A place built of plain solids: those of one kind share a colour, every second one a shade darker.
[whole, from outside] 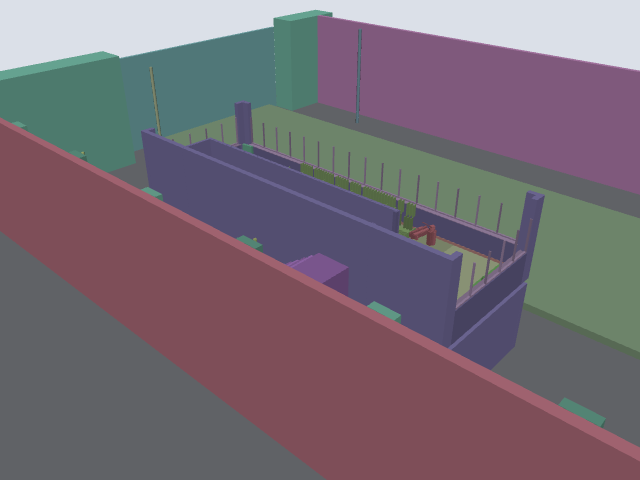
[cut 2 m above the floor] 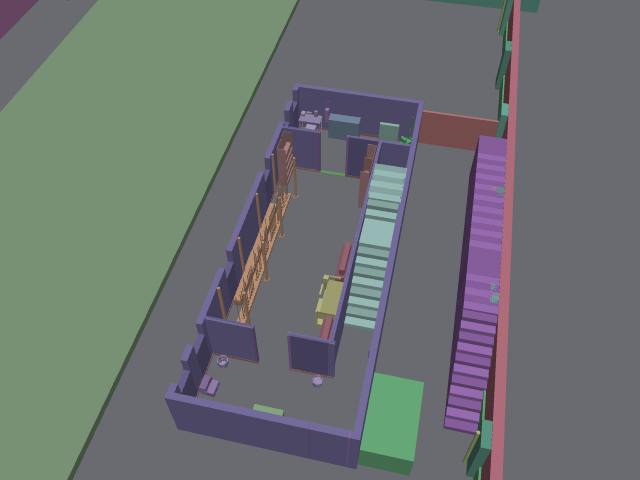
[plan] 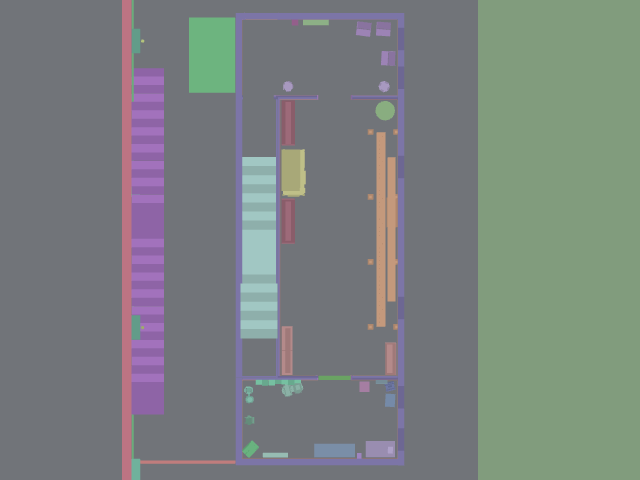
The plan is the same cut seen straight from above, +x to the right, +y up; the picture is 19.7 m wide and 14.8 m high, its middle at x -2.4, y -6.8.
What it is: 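A mechanical signal box beside a railway in a town; below a lobby, the locking room and a mess room, above the operating floor with its lever frame behind one band of glass; one straight stair between walls, met straight on from the door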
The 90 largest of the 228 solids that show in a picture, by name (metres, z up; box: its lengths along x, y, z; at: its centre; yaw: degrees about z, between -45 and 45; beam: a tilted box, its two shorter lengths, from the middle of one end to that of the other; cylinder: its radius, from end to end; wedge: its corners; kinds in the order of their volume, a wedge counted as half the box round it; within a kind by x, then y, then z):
{
 "yard_line_abut_1": {"box": [10.14, 2.22, 6.2], "at": [-4.69, -26.08, 3.05]},
 "yard_line_abut_2": {"box": [10.14, 1.63, 6.2], "at": [-4.69, 11.2, 3.05]},
 "yard_line_abut_3": {"box": [4.21, 1.63, 6.2], "at": [15.37, 11.2, 3.05]},
 "yard_line_bed_1": {"box": [10.1, 39.2, 0.6], "at": [7.52, -7.59, 0.0]},
 "yard_line_far_1": {"box": [0.3, 35.35, 6.2], "at": [16.08, -7.29, 3.05]},
 "yard_line_near_1": {"box": [0.3, 35.35, 6.2], "at": [-8.36, -7.29, 3.05]},
 "wall_1": {"box": [0.2, 2.7, 2.75], "at": [-4.9, -12.4, 1.32]},
 "wall_2": {"box": [0.2, 2.7, 3.05], "at": [-4.9, -12.4, 4.42]},
 "wall_3": {"box": [0.2, 8.65, 3.2], "at": [-4.9, -6.72, 1.55]},
 "wall_4": {"box": [0.2, 8.65, 3.05], "at": [-4.9, -6.72, 4.42]},
 "wall_5": {"box": [0.2, 2.6, 2.75], "at": [-4.9, -1.1, 1.32]},
 "wall_6": {"box": [0.2, 2.6, 3.05], "at": [-4.9, -1.1, 4.42]},
 "wall_7": {"box": [0.51, 0.2, 3.05], "at": [-4.75, -13.65, 4.42]},
 "wall_8": {"box": [0.51, 0.2, 3.05], "at": [-4.75, 0.1, 4.42]},
 "wall_9": {"box": [0.06, 8.65, 3.2], "at": [-3.73, -6.72, 1.55]},
 "wall_10": {"box": [0.06, 8.65, 3.05], "at": [-3.73, -6.72, 4.42]},
 "wall_11": {"box": [0.06, 8.65, 2.75], "at": [-3.67, -6.72, 1.32]},
 "wall_12": {"box": [0.06, 8.77, 3.05], "at": [-3.67, -6.72, 4.42]},
 "wall_13": {"box": [5.2, 0.2, 2.75], "at": [-2.4, -13.65, 1.32]},
 "wall_14": {"box": [4.21, 0.2, 1.2], "at": [-2.4, -13.65, 3.5]},
 "wall_15": {"box": [5.2, 0.2, 2.75], "at": [-2.4, 0.1, 1.32]},
 "wall_16": {"box": [0.51, 0.2, 3.05], "at": [-0.05, -13.65, 4.42]},
 "wall_17": {"box": [0.51, 0.2, 3.05], "at": [-0.05, 0.1, 4.42]},
 "wall_18": {"box": [0.2, 0.51, 3.05], "at": [0.1, -13.5, 4.42]},
 "wall_19": {"box": [0.2, 0.61, 2.75], "at": [0.1, -12.3, 1.32]},
 "wall_20": {"box": [0.2, 1.81, 2.75], "at": [0.1, -10.15, 1.32]},
 "wall_21": {"box": [0.2, 12.96, 1.2], "at": [0.1, -6.78, 3.5]},
 "wall_22": {"box": [0.2, 3.66, 2.75], "at": [0.1, -6.72, 1.32]},
 "wall_23": {"box": [0.2, 1.81, 2.75], "at": [0.1, -3.3, 1.32]},
 "wall_24": {"box": [0.2, 0.51, 2.75], "at": [0.1, -1.2, 1.32]},
 "wall_25": {"box": [0.2, 0.51, 3.05], "at": [0.1, -0.05, 4.42]},
 "yard_line_step_1": {"box": [1.0, 1.0, 6.17], "at": [-7.71, -11.68, 3.04]},
 "yard_line_step_2": {"box": [1.0, 0.26, 6.0], "at": [-7.71, -11.05, 2.95]},
 "yard_line_step_3": {"box": [1.0, 0.26, 5.82], "at": [-7.71, -10.79, 2.86]},
 "yard_line_step_4": {"box": [1.0, 0.26, 5.65], "at": [-7.71, -10.53, 2.77]},
 "yard_line_step_5": {"box": [1.0, 0.26, 5.47], "at": [-7.71, -10.27, 2.69]},
 "yard_line_step_6": {"box": [1.0, 0.26, 5.3], "at": [-7.71, -10.01, 2.6]},
 "yard_line_step_7": {"box": [1.0, 0.26, 5.12], "at": [-7.71, -9.75, 2.51]},
 "yard_line_step_8": {"box": [1.0, 0.26, 4.95], "at": [-7.71, -9.49, 2.42]},
 "yard_line_step_9": {"box": [1.0, 0.26, 4.77], "at": [-7.71, -9.23, 2.34]},
 "yard_line_step_10": {"box": [1.0, 0.26, 4.6], "at": [-7.71, -8.97, 2.25]},
 "yard_line_step_11": {"box": [1.0, 0.26, 4.42], "at": [-7.71, -8.71, 2.16]},
 "yard_line_step_12": {"box": [1.0, 0.26, 4.25], "at": [-7.71, -8.45, 2.07]},
 "yard_line_step_13": {"box": [1.0, 0.26, 4.07], "at": [-7.71, -8.19, 1.99]},
 "yard_line_step_14": {"box": [1.0, 0.26, 3.9], "at": [-7.71, -7.93, 1.9]},
 "yard_line_step_15": {"box": [1.0, 0.26, 3.72], "at": [-7.71, -7.67, 1.81]},
 "yard_line_step_16": {"box": [1.0, 0.26, 3.55], "at": [-7.71, -7.41, 1.72]},
 "yard_line_step_17": {"box": [1.0, 0.26, 3.37], "at": [-7.71, -7.15, 1.64]},
 "yard_line_step_18": {"box": [1.0, 0.26, 3.2], "at": [-7.71, -6.89, 1.55]},
 "yard_line_step_19": {"box": [1.0, 1.1, 3.02], "at": [-7.71, -6.21, 1.46]},
 "yard_line_step_20": {"box": [1.0, 0.26, 2.85], "at": [-7.71, -5.53, 1.37]},
 "yard_line_step_21": {"box": [1.0, 0.26, 2.67], "at": [-7.71, -5.27, 1.29]},
 "yard_line_step_22": {"box": [1.0, 0.26, 2.5], "at": [-7.71, -5.01, 1.2]},
 "yard_line_step_23": {"box": [1.0, 0.26, 2.32], "at": [-7.71, -4.75, 1.11]},
 "yard_line_step_24": {"box": [1.0, 0.26, 2.15], "at": [-7.71, -4.49, 1.02]},
 "yard_line_step_25": {"box": [1.0, 0.26, 1.97], "at": [-7.71, -4.23, 0.94]},
 "yard_line_step_26": {"box": [1.0, 0.26, 1.8], "at": [-7.71, -3.97, 0.85]},
 "yard_line_step_27": {"box": [1.0, 0.26, 1.62], "at": [-7.71, -3.71, 0.76]},
 "yard_line_step_28": {"box": [1.0, 0.26, 1.45], "at": [-7.71, -3.45, 0.67]},
 "yard_line_step_29": {"box": [1.0, 0.26, 1.27], "at": [-7.71, -3.19, 0.59]},
 "yard_line_step_30": {"box": [1.0, 0.26, 1.1], "at": [-7.71, -2.93, 0.5]},
 "yard_line_dark_1": {"box": [12.89, 0.2, 5.6], "at": [6.82, 12.11, 2.75]},
 "raised_floor_operating_1": {"box": [4.93, 2.63, 0.25], "at": [-2.4, -12.3, 3.02]},
 "raised_floor_operating_2": {"box": [3.83, 11.18, 0.25], "at": [-1.85, -5.53, 3.02]},
 "stair_1": {"box": [1.14, 0.3, 3.02], "at": [-4.28, -9.69, 1.46]},
 "stair_2": {"box": [1.14, 0.3, 2.85], "at": [-4.28, -9.41, 1.38]},
 "stair_3": {"box": [1.14, 0.3, 2.67], "at": [-4.28, -9.13, 1.29]},
 "stair_4": {"box": [1.14, 0.3, 2.5], "at": [-4.28, -8.85, 1.2]},
 "stair_5": {"box": [1.14, 0.3, 2.33], "at": [-4.28, -8.57, 1.11]},
 "stair_6": {"box": [1.14, 0.3, 2.15], "at": [-4.28, -8.29, 1.02]},
 "stair_7": {"box": [1.14, 0.3, 1.98], "at": [-4.28, -8.01, 0.94]},
 "stair_8": {"box": [1.14, 0.3, 1.8], "at": [-4.28, -7.73, 0.85]},
 "stair_9": {"box": [1.14, 1.1, 1.62], "at": [-4.28, -7.03, 0.76]},
 "stair_10": {"box": [1.14, 0.3, 1.45], "at": [-4.28, -6.35, 0.68]},
 "stair_11": {"box": [1.14, 0.3, 1.27], "at": [-4.28, -6.07, 0.59]},
 "stair_12": {"box": [1.14, 0.3, 1.1], "at": [-4.28, -5.79, 0.5]},
 "stair_13": {"box": [1.14, 0.3, 0.93], "at": [-4.28, -5.51, 0.41]},
 "yard_line_near_pier_1": {"box": [0.27, 0.76, 6.2], "at": [-8.08, -22.76, 3.05]},
 "yard_line_near_pier_2": {"box": [0.27, 0.76, 6.2], "at": [-8.08, -18.34, 3.05]},
 "yard_line_near_pier_3": {"box": [0.27, 0.76, 6.2], "at": [-8.08, -13.92, 3.05]},
 "yard_line_near_pier_4": {"box": [0.27, 0.76, 6.2], "at": [-8.08, -9.5, 3.05]},
 "yard_line_near_pier_5": {"box": [0.27, 0.76, 6.2], "at": [-8.08, -5.08, 3.05]},
 "yard_line_near_pier_6": {"box": [0.27, 0.76, 6.2], "at": [-8.08, -0.66, 3.05]},
 "yard_line_near_pier_7": {"box": [0.27, 0.76, 6.2], "at": [-8.08, 3.76, 3.05]},
 "yard_line_bunker_1": {"box": [1.43, 2.32, 1.1], "at": [-5.72, -1.1, 0.5]},
 "yard_line_near_plinth_1": {"box": [0.07, 35.35, 0.83], "at": [-8.18, -7.29, 0.36]},
 "locking_bed_1": {"box": [0.28, 6.0, 0.19], "at": [-0.52, -6.47, 0.04]},
 "locking_bed_2": {"box": [0.25, 4.45, 0.31], "at": [-0.2, -6.47, 0.1]},
 "yard_line_fence_1": {"box": [3.21, 0.1, 1.65], "at": [-6.61, -13.65, 0.78]},
 "recycling_station_1": {"box": [1.26, 0.42, 1.0], "at": [-1.95, -13.29, 0.45]}
}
